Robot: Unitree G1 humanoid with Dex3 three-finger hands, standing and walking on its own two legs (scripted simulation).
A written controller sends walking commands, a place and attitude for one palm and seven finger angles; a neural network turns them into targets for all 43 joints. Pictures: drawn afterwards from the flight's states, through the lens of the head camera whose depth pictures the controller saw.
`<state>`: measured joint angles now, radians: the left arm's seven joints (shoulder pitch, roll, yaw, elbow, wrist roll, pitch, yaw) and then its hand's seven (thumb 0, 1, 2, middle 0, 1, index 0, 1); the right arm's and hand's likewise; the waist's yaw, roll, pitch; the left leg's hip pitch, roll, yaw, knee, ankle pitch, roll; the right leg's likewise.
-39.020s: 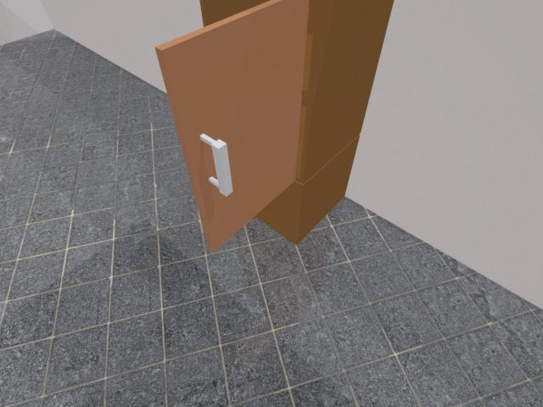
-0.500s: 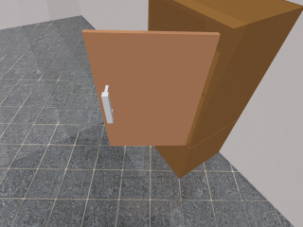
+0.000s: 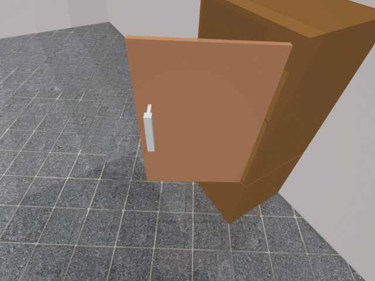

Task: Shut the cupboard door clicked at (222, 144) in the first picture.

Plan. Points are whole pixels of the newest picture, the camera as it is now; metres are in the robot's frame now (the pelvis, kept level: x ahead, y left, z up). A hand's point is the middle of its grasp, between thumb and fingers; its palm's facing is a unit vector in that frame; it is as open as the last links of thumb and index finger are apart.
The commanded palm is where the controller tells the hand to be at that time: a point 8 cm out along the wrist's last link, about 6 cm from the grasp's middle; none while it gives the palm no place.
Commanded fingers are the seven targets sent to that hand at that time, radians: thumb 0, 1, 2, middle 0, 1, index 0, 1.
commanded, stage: look again from close up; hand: left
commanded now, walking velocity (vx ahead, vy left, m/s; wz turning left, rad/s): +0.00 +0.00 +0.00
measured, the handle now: (150, 128) +0.53 +0.15 -0.01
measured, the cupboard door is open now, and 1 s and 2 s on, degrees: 59 59 59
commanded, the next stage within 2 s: shuffle to correct the standing spot in 0.22 s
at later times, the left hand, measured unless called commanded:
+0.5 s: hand out of the picture -0.06 +0.21 -0.18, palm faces +0.03 -0.98 -0.19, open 7.4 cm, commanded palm none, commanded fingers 0.00 0.90 0.90 -0.20 -0.30 -0.20 -0.30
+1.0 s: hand out of the picture +0.03 +0.13 -0.18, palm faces +0.04 -0.99 -0.15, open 7.4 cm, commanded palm none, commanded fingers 0.00 0.90 0.90 -0.20 -0.30 -0.20 -0.30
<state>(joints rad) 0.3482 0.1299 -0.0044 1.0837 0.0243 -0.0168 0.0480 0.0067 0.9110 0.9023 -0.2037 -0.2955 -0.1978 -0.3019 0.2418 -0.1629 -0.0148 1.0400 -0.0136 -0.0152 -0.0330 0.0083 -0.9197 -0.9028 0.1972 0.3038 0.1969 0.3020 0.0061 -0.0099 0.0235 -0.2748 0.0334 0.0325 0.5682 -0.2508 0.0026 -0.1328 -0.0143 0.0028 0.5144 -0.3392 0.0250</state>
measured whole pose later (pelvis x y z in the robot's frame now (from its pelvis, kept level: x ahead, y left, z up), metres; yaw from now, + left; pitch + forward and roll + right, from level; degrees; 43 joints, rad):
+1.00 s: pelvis +0.02 -0.04 +0.00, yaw +0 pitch +0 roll +1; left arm 0.35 0.15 0.03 1.01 0.04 -0.03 -0.01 0.01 0.92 0.90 -0.20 -0.30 -0.20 -0.30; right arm 0.34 -0.13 -0.03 1.07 -0.03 -0.02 -0.02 0.00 -0.91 -0.90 0.20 0.30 0.20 0.30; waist 0.00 -0.03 0.00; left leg -0.31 0.06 0.06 0.61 -0.33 0.01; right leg -0.31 -0.04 -0.09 0.58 -0.29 -0.01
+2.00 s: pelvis +0.09 -0.08 +0.01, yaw +3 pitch -1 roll +0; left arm 0.29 0.17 0.00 1.06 0.02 0.00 0.02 0.01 0.93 0.90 -0.20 -0.30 -0.20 -0.30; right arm 0.28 -0.13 0.00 1.11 -0.02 0.02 -0.02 0.00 -0.92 -0.90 0.20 0.30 0.20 0.30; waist 0.00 -0.03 0.01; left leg -0.23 0.05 0.13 0.43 -0.18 0.01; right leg -0.18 -0.02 -0.08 0.43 -0.24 -0.01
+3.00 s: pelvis +0.13 -0.06 +0.01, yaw +2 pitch +0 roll +1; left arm 0.28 0.16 -0.01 1.10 0.02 -0.01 0.03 0.01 0.91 0.90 -0.20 -0.30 -0.20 -0.30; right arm 0.23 -0.17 0.01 1.12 -0.02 -0.02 -0.02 0.01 -0.92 -0.90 0.20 0.30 0.20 0.30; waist 0.01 -0.02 0.04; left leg -0.18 0.02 0.17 0.43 -0.26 0.03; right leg -0.14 -0.06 -0.04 0.45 -0.31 0.03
